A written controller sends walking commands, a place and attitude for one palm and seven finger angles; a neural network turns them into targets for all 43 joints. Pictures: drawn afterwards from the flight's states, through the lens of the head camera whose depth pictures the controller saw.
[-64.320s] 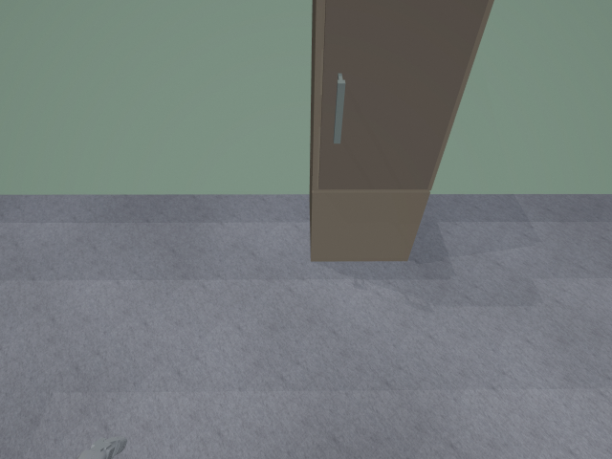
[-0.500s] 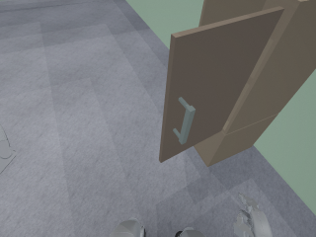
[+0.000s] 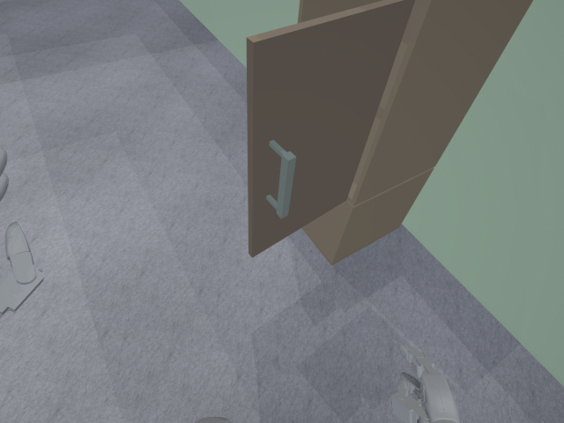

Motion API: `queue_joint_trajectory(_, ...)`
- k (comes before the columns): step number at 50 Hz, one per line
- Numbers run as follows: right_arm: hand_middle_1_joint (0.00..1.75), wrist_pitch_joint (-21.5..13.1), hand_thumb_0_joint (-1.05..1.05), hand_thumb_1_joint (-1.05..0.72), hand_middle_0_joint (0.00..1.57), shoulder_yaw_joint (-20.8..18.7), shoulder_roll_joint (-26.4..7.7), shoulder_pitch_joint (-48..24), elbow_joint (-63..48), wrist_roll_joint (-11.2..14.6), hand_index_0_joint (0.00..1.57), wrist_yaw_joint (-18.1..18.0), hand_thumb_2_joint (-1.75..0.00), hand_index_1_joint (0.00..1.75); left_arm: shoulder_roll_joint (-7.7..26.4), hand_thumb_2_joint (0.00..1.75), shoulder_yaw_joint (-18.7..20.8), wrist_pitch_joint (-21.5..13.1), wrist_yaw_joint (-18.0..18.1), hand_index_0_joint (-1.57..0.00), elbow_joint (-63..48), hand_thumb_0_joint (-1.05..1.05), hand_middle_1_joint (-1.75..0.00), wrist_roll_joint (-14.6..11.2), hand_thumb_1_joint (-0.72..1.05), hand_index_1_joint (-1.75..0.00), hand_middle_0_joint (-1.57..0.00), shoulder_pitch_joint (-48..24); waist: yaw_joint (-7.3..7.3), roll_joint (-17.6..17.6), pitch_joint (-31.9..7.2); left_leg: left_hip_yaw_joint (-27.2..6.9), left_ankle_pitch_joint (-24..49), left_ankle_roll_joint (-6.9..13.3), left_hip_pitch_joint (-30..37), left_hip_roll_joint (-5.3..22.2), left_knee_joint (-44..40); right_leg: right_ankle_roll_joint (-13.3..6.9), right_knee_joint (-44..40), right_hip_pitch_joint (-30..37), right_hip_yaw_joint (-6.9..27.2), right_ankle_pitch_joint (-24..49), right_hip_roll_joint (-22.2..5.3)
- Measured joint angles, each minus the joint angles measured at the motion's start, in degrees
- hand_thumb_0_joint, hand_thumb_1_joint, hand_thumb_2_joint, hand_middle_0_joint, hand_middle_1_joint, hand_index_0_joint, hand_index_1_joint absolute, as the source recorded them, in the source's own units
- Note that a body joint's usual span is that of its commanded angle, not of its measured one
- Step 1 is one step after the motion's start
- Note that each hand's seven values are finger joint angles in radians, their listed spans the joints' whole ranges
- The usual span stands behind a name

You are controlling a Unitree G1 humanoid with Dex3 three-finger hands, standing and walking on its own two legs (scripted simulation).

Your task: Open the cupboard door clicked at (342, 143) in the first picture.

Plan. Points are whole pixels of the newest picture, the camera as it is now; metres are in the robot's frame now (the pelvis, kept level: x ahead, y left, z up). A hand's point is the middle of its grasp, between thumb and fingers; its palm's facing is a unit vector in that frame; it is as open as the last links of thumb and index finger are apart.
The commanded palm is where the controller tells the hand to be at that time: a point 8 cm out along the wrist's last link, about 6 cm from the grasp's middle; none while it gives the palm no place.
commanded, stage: stop stepping back and stand still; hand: left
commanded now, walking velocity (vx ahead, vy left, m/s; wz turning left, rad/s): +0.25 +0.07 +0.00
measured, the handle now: (278, 181) +0.56 +0.06 -0.04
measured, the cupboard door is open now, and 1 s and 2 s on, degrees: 96 96 96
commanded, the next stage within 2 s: let the arm hang, fingers relaxed in 0.80 s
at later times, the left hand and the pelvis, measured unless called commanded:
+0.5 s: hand (5, 366) +0.13 +0.26 +0.15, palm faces +0.43 -0.76 -0.49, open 7.4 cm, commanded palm +0.08 +0.28 +0.17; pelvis -0.07 -0.01 +0.00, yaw -2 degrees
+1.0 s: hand (71, 376) +0.15 +0.26 +0.02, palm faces +0.25 -0.85 -0.47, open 7.4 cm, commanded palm none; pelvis -0.06 +0.01 -0.02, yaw +2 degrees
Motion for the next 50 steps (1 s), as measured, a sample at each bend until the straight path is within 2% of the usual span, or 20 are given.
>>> queue_joint_trajectory(2, 0.30, -0.50, 0.02, -0.90, 0.20, -0.39, -1.94, 1.41, -2.56, 0.29, 0.20, -0.36, -0.90, 0.30, 0.60, 0.90, 0.29, 0.66, -0.08, -0.21, -0.89, 0.02, -0.30, -0.58, 0.89, -0.30, -0.22, 2.26, -2.30, 2.90, -1.27, 0.19, 9.71, 1.61, 8.01, 0.99, -12.80, 0.65, 1.80, -1.79, -1.80, 1.28, 2.03)
queue_joint_trajectory(3, 0.30, -0.82, 0.02, -0.90, 0.20, -1.16, -2.55, 1.82, -3.45, 0.29, 0.20, -0.41, -0.90, 0.30, 1.67, 0.90, 0.58, 0.92, -0.12, -0.21, -1.23, 0.02, -0.30, -0.66, 0.89, -0.30, -0.22, 2.76, -3.52, 3.70, -1.66, 0.02, 6.29, 3.56, 9.57, 1.23, -15.87, 0.97, 3.73, -3.11, -2.79, -0.02, 2.30)
queue_joint_trajectory(5, 0.30, -0.86, 0.02, -0.90, 0.20, -2.50, -2.20, 2.05, -3.52, 0.51, 0.20, -0.09, -0.90, 0.30, 4.33, 0.90, 1.58, 0.68, -0.47, -0.21, -0.42, 0.02, -0.30, -0.49, 0.89, -0.30, -0.22, 2.73, -4.51, 1.58, -1.17, 1.16, 1.56, 5.22, 10.36, -0.01, -16.81, 1.06, 6.50, -4.74, -2.21, -4.75, 1.13)
queue_joint_trajectory(10, 0.30, -0.90, 0.01, -0.90, 0.20, -2.65, -2.30, 4.04, -4.54, -0.63, 0.20, 0.79, -0.90, 0.30, 5.99, 0.90, 3.68, 1.81, -0.97, -0.21, 0.83, 0.02, -0.30, -0.32, 0.89, -0.30, -0.22, 6.48, -6.80, 0.31, 1.11, 2.30, 3.90, 4.33, 11.67, 0.10, -17.95, 1.12, 4.07, -5.28, -6.75, -0.44, 1.46)
queue_joint_trajectory(11, 0.30, -0.93, 0.01, -0.90, 0.20, -2.55, -2.49, 4.70, -4.71, -0.66, 0.20, 0.98, -0.90, 0.30, 6.18, 0.90, 3.77, 1.78, -1.12, -0.21, 0.27, 0.02, -0.30, -0.37, 0.89, -0.30, -0.22, 7.56, -7.05, 0.46, 1.53, 2.20, 3.96, 4.24, 11.61, 0.21, -17.56, 0.72, 2.40, -4.62, -7.54, 1.36, 1.67)
queue_joint_trajectory(13, 0.30, -0.51, 0.01, -0.90, 0.20, -2.45, -3.20, 5.72, -4.27, -0.44, 0.20, 1.13, -0.90, 0.30, 5.70, 0.89, 3.13, 1.08, -1.38, -0.21, -0.84, 0.02, -0.30, -0.47, 0.89, -0.30, -0.22, 9.58, -7.28, 2.25, 2.10, 1.42, 3.60, 4.02, 10.89, 1.45, -15.83, -1.90, 0.32, -3.46, -8.71, 2.37, 2.86)
queue_joint_trajectory(16, 0.30, 0.68, 0.01, -0.90, 0.20, -2.79, -3.88, 7.07, -2.67, -0.04, 0.20, 1.14, -0.90, 0.30, 5.35, 0.89, 2.58, -0.71, -1.35, -0.22, -2.04, 0.02, -0.30, -0.89, 0.89, -0.30, -0.22, 12.48, -6.51, 4.52, 1.27, -0.86, -0.68, 3.15, 8.03, 2.35, -10.55, -3.75, -0.98, -3.62, -9.56, 3.60, 4.30)
queue_joint_trajectory(19, 0.30, 1.85, 0.02, -0.90, 0.20, -3.56, -3.83, 8.10, -0.16, -0.09, 0.20, 0.68, -0.90, 0.30, 4.12, 0.89, 2.36, -2.26, -0.99, -0.22, 0.49, 0.02, -0.30, -0.66, 0.89, -0.30, -0.22, 12.32, -4.41, 4.92, -0.58, -3.44, -4.69, 2.47, 3.50, 1.51, 1.88, -4.14, -2.39, -3.83, -8.73, 4.99, 4.35)
queue_joint_trajectory(21, 0.30, 2.18, 0.02, -0.90, 0.20, -3.67, -3.86, 8.72, 0.96, -0.20, 0.20, 0.25, -0.90, 0.30, 2.55, 0.89, 2.25, -2.41, -0.67, -0.22, 4.05, 0.01, -0.30, -0.38, 0.89, -0.30, -0.22, 10.22, -3.59, 4.88, -1.71, -3.71, -3.58, 2.33, 2.41, 1.57, 4.70, -4.11, -3.37, -3.58, -8.28, 5.88, 3.76)
queue_joint_trajectory(26, 0.30, 1.23, 0.02, -0.90, 0.20, -3.52, -4.13, 9.13, 2.27, -0.42, 0.20, -0.90, -0.90, 0.30, -2.00, 0.90, -0.42, -0.67, 0.04, -0.21, 11.86, 0.01, -0.30, 0.25, 0.89, -0.30, -0.22, 3.18, -2.86, 4.99, -3.02, -2.26, -2.12, 3.60, 5.67, 2.92, -3.82, -3.44, -4.00, -3.21, -8.77, 6.66, 1.89)
queue_joint_trajectory(30, 0.30, -0.05, 0.02, -0.90, 0.20, -3.26, -4.58, 8.33, 1.19, -0.99, 0.20, -1.31, -0.90, 0.30, -4.08, 0.90, -3.60, 0.54, 0.05, -0.21, 9.83, 0.02, -0.30, 0.84, 0.89, -0.30, -0.22, 1.69, -2.65, 5.46, -2.55, -2.11, -3.10, 5.11, 11.88, 3.21, -15.44, -2.63, -1.69, -4.20, -9.64, 5.70, 1.58)
queue_joint_trajectory(33, 0.30, -0.61, 0.02, -0.90, 0.20, -3.01, -3.43, 6.61, -0.05, -1.19, 0.20, -1.50, -0.90, 0.30, -2.61, 0.90, -3.40, 0.25, 0.06, -0.21, 6.39, 0.02, -0.30, 1.07, 0.89, -0.30, -0.22, 2.01, -2.98, 4.46, -0.95, -2.30, 4.34, 3.30, 12.07, 2.87, -16.40, -0.97, 3.19, -5.80, -8.53, 1.34, 1.56)
queue_joint_trajectory(36, 0.30, -1.30, 0.02, -0.90, 0.20, -2.37, -1.38, 6.05, -0.83, -1.00, 0.20, -1.38, -0.90, 0.30, 0.42, 0.90, -0.84, -0.06, 0.14, -0.21, 4.69, 0.02, -0.30, 1.33, 0.89, -0.30, -0.22, 2.45, -3.08, 3.63, -1.07, -2.38, 4.18, 1.73, 12.04, 2.51, -15.70, 0.47, 7.86, -6.41, -7.78, -3.20, 1.36)
queue_joint_trajectory(38, 0.30, -1.55, 0.02, -0.90, 0.20, -1.74, -0.50, 5.98, -1.30, -0.77, 0.20, -1.19, -0.90, 0.30, 1.82, 0.90, 1.05, -0.13, 0.48, -0.21, 4.50, 0.02, -0.30, 1.16, 0.89, -0.30, -0.22, 2.63, -2.95, 4.11, -1.48, -2.66, 3.32, 1.22, 11.57, 2.70, -14.70, 0.84, 5.54, -4.64, -8.06, -2.38, 1.27)
queue_joint_trajectory(40, 0.30, -1.53, 0.01, -0.90, 0.20, -1.26, -0.34, 5.35, -1.22, -0.59, 0.20, -0.87, -0.90, 0.30, 1.74, 0.90, 2.00, -0.23, 0.65, -0.21, 5.41, 0.02, -0.30, 0.81, 0.89, -0.30, -0.22, 2.19, -2.48, 5.83, -1.19, -2.97, 2.10, 0.81, 10.84, 3.78, -12.76, -1.20, 3.28, -3.67, -8.68, 1.27, 2.26)
queue_joint_trajectory(42, 0.30, -1.21, 0.01, -0.90, 0.20, -1.15, -0.59, 4.73, -0.73, -0.44, 0.20, -0.40, -0.90, 0.30, 0.86, 0.90, 1.66, 0.09, 0.49, -0.21, 6.58, 0.02, -0.30, 0.28, 0.89, -0.30, -0.22, 1.60, -2.14, 7.31, -1.09, -3.44, 0.62, 1.58, 9.66, 4.40, -10.54, -2.77, 2.87, -3.73, -9.04, 1.34, 3.09)
queue_joint_trajectory(45, 0.30, -0.34, 0.01, -0.90, 0.20, -1.54, -1.33, 4.17, 0.45, -0.08, 0.20, 0.27, -0.90, 0.30, -1.23, 0.90, -0.61, 0.88, 0.01, -0.21, 8.34, 0.01, -0.30, -0.06, 0.89, -0.30, -0.21, 0.66, -1.58, 7.70, -0.67, -3.84, -2.77, 2.23, 7.21, 3.36, -3.14, -3.19, 1.44, -3.17, -9.01, 1.34, 3.07)
queue_joint_trajectory(47, 0.30, -0.32, 0.01, -0.90, 0.20, -2.97, -2.58, 3.68, 3.10, -0.37, 0.20, 2.36, -0.90, 0.30, -2.06, 0.90, -4.71, 1.58, -2.50, -0.21, 16.59, 0.01, -0.30, 2.02, 0.89, -0.30, -0.21, -3.04, -1.53, 8.01, -1.44, -3.33, -4.06, 2.39, 4.91, 2.52, -0.33, -2.85, 1.49, -4.00, -9.64, 1.40, 1.99)
queue_joint_trajectory(49, 0.30, 2.26, 0.01, -0.90, 0.20, -3.62, -4.25, 2.82, 5.12, -0.41, 0.20, 3.48, -0.90, 0.30, -3.92, 0.90, -9.70, 6.00, -5.30, -0.20, 29.01, 0.01, -0.30, 2.53, 0.90, -0.30, -0.21, -7.49, -2.03, 9.02, -1.70, -2.73, -1.12, 2.29, 5.28, 2.09, -3.82, -2.21, 3.34, -4.92, -10.35, 0.33, 0.90)
queue_joint_trajectory(50, 0.30, 3.40, 0.01, -0.90, 0.20, -3.80, -4.97, 2.54, 5.73, -0.58, 0.20, 3.83, -0.90, 0.30, -5.17, 0.90, -11.97, 8.30, -6.22, -0.20, 35.43, 0.01, -0.30, 2.58, 0.90, -0.30, -0.20, -9.26, -2.51, 9.69, -1.62, -2.79, 3.55, 2.54, 6.08, 2.11, -6.49, -1.87, 4.99, -5.55, -10.72, -0.62, 0.63)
